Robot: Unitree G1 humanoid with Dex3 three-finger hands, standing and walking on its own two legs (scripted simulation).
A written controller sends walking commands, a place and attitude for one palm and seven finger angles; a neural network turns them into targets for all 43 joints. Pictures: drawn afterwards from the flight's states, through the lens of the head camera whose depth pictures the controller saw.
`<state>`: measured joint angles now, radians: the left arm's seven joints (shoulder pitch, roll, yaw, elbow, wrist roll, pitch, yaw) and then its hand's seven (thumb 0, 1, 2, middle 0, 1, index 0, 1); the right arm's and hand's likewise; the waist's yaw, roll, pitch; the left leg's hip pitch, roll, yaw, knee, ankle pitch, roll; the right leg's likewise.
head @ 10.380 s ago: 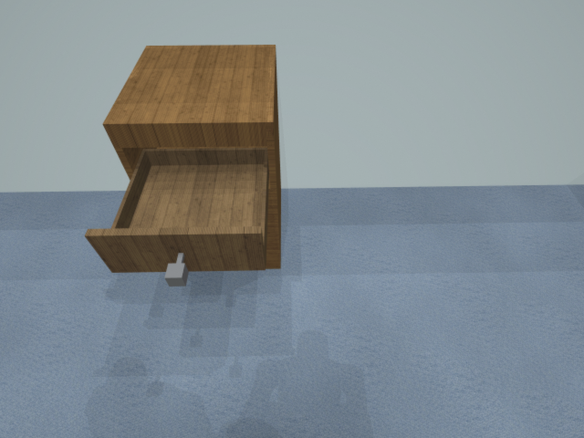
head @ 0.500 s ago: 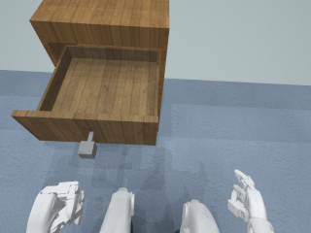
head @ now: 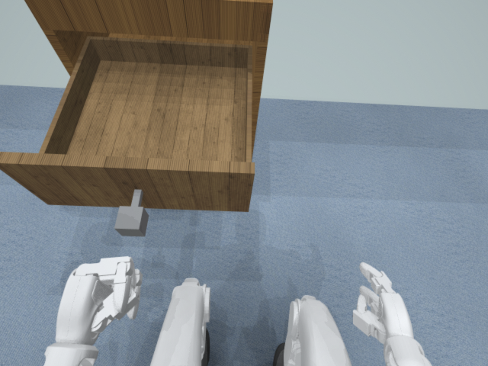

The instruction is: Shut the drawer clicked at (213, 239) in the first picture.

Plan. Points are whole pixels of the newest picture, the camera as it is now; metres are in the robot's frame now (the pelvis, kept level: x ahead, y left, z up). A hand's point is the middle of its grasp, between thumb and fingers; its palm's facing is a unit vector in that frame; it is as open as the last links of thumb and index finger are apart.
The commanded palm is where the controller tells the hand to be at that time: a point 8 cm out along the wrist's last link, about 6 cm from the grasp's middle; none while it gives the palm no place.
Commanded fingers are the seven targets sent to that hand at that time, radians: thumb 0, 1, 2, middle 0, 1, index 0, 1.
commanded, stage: bring the fist close to the handle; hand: left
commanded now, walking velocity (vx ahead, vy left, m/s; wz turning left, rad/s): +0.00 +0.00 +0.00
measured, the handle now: (134, 211) +0.35 +0.22 -0.02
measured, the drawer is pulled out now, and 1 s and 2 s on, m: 0.30 0.30 0.20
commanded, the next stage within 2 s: push the drawer shut in 0.76 s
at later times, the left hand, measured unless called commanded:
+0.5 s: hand (143, 276) +0.25 +0.18 -0.02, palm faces +0.01 -1.00 -0.04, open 3.3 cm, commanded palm +0.23 +0.23 -0.02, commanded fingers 0.00 0.90 0.90 -1.40 -1.60 -1.40 -1.60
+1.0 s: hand (143, 269) +0.26 +0.18 -0.02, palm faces +0.01 -1.00 -0.05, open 3.3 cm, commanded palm +0.25 +0.23 -0.02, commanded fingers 0.00 0.90 0.90 -1.40 -1.60 -1.40 -1.60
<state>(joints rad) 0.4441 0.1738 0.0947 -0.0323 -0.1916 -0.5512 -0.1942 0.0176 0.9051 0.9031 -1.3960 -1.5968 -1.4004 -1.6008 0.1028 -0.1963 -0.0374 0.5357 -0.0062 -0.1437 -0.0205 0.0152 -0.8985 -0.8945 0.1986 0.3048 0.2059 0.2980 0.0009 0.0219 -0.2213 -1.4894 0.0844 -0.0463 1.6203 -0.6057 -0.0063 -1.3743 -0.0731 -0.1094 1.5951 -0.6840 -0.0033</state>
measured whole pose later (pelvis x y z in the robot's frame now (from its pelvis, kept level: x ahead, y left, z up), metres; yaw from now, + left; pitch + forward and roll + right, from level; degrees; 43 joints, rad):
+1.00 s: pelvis +0.00 +0.00 -0.03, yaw -1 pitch +31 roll -5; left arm 0.26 0.22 0.14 0.04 -0.21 -0.52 -0.19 0.02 0.90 0.90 -1.40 -1.60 -1.40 -1.60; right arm 0.08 -0.23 -0.02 0.53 -0.01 -0.09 -0.02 0.01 -0.90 -0.89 0.20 0.30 0.21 0.30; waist -0.01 0.02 -0.22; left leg -1.65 0.08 -0.06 1.74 -0.63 -0.01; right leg -1.53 -0.07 -0.11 1.71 -0.71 -0.01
